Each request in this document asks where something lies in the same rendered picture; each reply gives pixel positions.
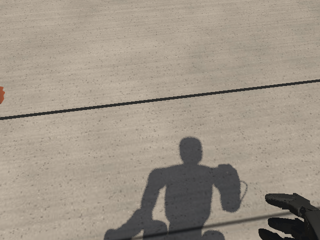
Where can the right robot hand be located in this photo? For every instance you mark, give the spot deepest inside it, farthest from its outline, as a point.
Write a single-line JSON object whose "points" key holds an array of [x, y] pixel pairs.
{"points": [[299, 230]]}

